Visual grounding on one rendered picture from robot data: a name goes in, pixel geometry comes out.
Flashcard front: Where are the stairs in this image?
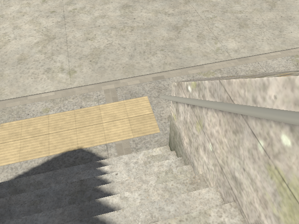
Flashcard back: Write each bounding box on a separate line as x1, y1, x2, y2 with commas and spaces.
0, 146, 261, 224

